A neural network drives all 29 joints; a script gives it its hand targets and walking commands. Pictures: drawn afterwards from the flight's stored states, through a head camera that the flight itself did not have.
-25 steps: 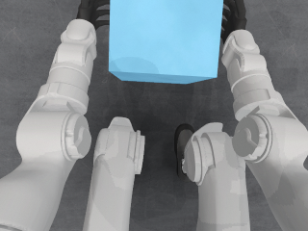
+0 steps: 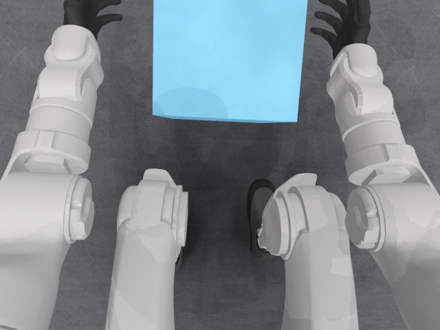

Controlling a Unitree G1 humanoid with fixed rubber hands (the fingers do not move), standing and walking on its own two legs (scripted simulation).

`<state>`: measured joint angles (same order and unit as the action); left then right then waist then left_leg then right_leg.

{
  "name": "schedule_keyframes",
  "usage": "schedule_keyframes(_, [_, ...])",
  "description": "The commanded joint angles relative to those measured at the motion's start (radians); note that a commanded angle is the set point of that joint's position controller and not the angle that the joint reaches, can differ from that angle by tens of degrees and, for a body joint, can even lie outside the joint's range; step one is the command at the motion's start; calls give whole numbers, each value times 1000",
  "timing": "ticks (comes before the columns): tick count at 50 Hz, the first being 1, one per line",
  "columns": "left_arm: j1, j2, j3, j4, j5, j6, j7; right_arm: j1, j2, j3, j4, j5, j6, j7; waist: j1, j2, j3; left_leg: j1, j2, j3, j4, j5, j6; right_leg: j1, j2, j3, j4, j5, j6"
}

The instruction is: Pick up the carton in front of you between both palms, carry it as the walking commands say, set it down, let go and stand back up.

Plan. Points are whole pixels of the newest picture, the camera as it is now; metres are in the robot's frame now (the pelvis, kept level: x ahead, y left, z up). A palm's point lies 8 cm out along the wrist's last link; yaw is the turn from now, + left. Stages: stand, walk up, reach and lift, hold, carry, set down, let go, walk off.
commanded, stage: set down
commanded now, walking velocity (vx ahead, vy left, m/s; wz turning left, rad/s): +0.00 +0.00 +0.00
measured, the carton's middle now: (223, 65) +0.51 +0.01 -0.25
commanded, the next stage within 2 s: let go in 0.88 s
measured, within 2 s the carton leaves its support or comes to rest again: neither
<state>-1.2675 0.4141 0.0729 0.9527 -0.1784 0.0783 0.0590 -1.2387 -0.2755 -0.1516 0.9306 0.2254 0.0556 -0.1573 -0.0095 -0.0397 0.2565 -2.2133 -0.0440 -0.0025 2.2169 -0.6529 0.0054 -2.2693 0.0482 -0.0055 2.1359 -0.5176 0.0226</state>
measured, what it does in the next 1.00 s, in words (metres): rises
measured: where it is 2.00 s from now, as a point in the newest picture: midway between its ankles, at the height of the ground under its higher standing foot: (217, 239)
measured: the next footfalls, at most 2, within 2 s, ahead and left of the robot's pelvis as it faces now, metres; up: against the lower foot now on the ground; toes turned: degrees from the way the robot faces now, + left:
none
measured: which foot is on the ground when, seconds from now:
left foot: down 0.00-1.00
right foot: down 0.00-1.00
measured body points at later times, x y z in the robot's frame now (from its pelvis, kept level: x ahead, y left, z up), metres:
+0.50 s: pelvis +0.01 -0.01 +0.13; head +0.34 +0.01 +0.45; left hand +0.54 +0.23 +0.01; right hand +0.53 -0.17 +0.01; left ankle +0.09 +0.11 -0.34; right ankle +0.13 -0.12 -0.34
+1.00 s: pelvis +0.04 +0.00 +0.27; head +0.33 +0.01 +0.62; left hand +0.53 +0.23 +0.15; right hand +0.51 -0.18 +0.16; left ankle +0.09 +0.11 -0.34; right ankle +0.13 -0.12 -0.34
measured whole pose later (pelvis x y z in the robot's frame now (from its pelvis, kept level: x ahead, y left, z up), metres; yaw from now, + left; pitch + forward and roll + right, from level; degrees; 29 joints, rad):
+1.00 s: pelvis +0.04 +0.00 +0.27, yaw +2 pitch +43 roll +0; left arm -0.98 0.33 0.28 0.92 0.05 0.10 -0.08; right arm -0.88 -0.12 -0.27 0.73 -0.02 0.13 -0.09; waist -0.04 -0.01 -0.08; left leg -1.53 -0.06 -0.05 1.16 -0.39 0.00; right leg -1.56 0.04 0.03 1.12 -0.31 0.01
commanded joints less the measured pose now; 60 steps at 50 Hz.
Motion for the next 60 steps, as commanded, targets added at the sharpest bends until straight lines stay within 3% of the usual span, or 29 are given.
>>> schedule_keyframes(1, [-241,129,39,-193,2,14,-9,-173,-101,-41,-223,-47,14,-17,-18,56,-1387,615,-4,16,-320,339,-18,805,31,-71,-177,277,-2])
schedule_keyframes(2, [-232,97,16,-100,13,28,-15,-187,-83,-56,-197,-53,33,-16,4,122,-1304,639,0,17,-335,353,-19,692,40,-57,-209,260,-3])
schedule_keyframes(3, [-214,90,64,-170,15,25,-18,-146,-74,-64,-198,-77,39,-15,25,119,-1271,622,-15,20,-358,360,-18,693,34,-50,-223,248,-8])
schedule_keyframes(4, [-206,80,76,-102,40,27,-27,-153,-59,-85,-190,-104,42,-12,0,92,-1223,592,-7,6,-377,338,-11,657,41,-50,-255,227,-7])
schedule_keyframes(6, [-148,113,117,-44,65,24,-43,-130,-31,-93,-177,-132,47,-11,27,36,-1196,496,-11,19,-424,283,-9,752,30,-47,-290,218,1])
schedule_keyframes(7, [-158,81,111,-20,62,21,-46,-109,-55,-127,-177,-162,39,-9,-25,62,-1182,472,-12,8,-435,281,-19,737,34,-44,-300,235,-6])
schedule_keyframes(9, [-151,98,139,-41,69,9,-62,-116,35,-73,-172,-130,48,-5,42,33,-1137,461,-13,24,-475,269,-5,748,34,-40,-339,215,6])
schedule_keyframes(10, [-149,76,126,4,69,11,-64,-128,-3,-85,-185,-147,42,-2,13,53,-1165,463,-8,18,-483,297,-11,764,34,-35,-348,253,2])
schedule_keyframes(14, [-149,112,137,-7,99,10,-77,-81,13,-97,-157,-163,57,3,7,76,-1200,487,-9,33,-541,311,-17,806,41,-25,-409,291,3])
schedule_keyframes(15, [-132,128,171,-23,102,10,-83,-64,17,-85,-158,-162,58,3,9,27,-1238,508,-12,35,-546,306,-10,862,35,-27,-433,277,11])
schedule_keyframes(20, [-137,108,131,-123,79,35,-95,-84,5,-94,-301,-151,77,4,-1,89,-1346,661,-18,32,-631,372,-17,912,45,-35,-521,320,7])
schedule_keyframes(21, [-111,133,158,-134,94,38,-96,-64,31,-81,-287,-150,89,6,44,86,-1310,666,-22,33,-676,358,-10,915,41,-37,-535,299,7])
schedule_keyframes(22, [-102,155,178,-161,95,38,-95,-50,11,-105,-303,-182,81,6,-6,19,-1404,699,-25,26,-676,380,-17,996,43,-46,-546,323,9])
schedule_keyframes(24, [-84,138,167,-185,104,35,-106,-32,30,-88,-333,-148,89,0,42,90,-1397,754,-29,42,-699,430,-18,999,47,-24,-585,360,14])
schedule_keyframes(28, [-66,75,156,-161,96,49,-112,-1,5,-126,-346,-184,90,10,-34,98,-1348,815,-25,19,-787,459,-29,1002,44,-41,-672,379,12])
schedule_keyframes(33, [-68,92,181,-165,141,30,-116,21,40,-125,-331,-170,70,25,9,127,-1338,955,-23,-3,-876,514,-26,989,38,-31,-770,372,11])
schedule_keyframes(35, [-45,102,179,-134,137,23,-118,55,39,-126,-321,-182,71,24,-29,100,-1378,966,-25,4,-905,521,-26,1111,43,-34,-798,432,18])
schedule_keyframes(40, [-12,73,198,-145,174,14,-119,99,67,-154,-287,-203,59,45,-22,141,-1272,1024,-23,-20,-1016,576,-31,1077,29,-18,-900,442,15])
schedule_keyframes(43, [43,46,218,-114,195,3,-128,130,72,-142,-296,-213,46,51,4,83,-1258,1062,-12,-24,-1067,607,-25,1175,21,-9,-966,485,22])
schedule_keyframes(44, [0,55,204,-159,199,1,-132,145,75,-150,-278,-212,48,51,-27,107,-1299,1108,-22,-19,-1088,585,-28,1203,24,-12,-995,461,24])
schedule_keyframes(45, [27,85,233,-131,216,4,-132,106,58,-139,-309,-211,48,53,0,113,-1247,1080,-24,-10,-1107,556,-27,1198,13,-9,-1010,442,24])
schedule_keyframes(46, [51,47,217,-134,201,6,-134,148,56,-140,-312,-238,49,52,-36,77,-1306,1122,-25,-11,-1135,572,-30,1278,21,-9,-1040,477,19])
schedule_keyframes(48, [116,24,228,-109,220,9,-138,215,85,-109,-269,-232,60,59,2,106,-1238,1153,-22,4,-1166,536,-30,1306,14,8,-1087,422,17])
schedule_keyframes(52, [269,-7,227,-158,263,7,-117,376,44,-124,-313,-310,49,93,-24,77,-1186,1290,-17,-31,-1268,612,-26,1348,8,-12,-1163,460,12])
schedule_keyframes(53, [288,10,213,-209,284,11,-109,379,22,-127,-373,-298,44,104,-22,121,-1250,1358,-12,-34,-1283,603,-27,1394,6,-2,-1170,467,2])
schedule_keyframes(54, [357,-35,205,-222,255,0,-102,440,69,-60,-354,-288,44,116,24,100,-1194,1361,-14,-19,-1295,636,-30,1441,8,0,-1198,485,-2])
schedule_keyframes(57, [436,-60,164,-284,248,-9,-97,545,55,-59,-412,-298,22,144,-41,60,-1137,1440,-14,-50,-1362,654,-21,1504,4,-5,-1258,519,1])
schedule_keyframes(58, [495,-66,157,-309,225,-20,-96,549,60,-31,-465,-285,18,155,4,86,-1152,1475,-13,-41,-1362,674,-27,1513,1,-4,-1254,514,2])
schedule_keyframes(60, [549,-35,172,-354,221,-35,-94,644,49,-47,-450,-298,11,162,-3,58,-1142,1441,-17,-32,-1389,725,-33,1662,-9,30,-1293,597,-7])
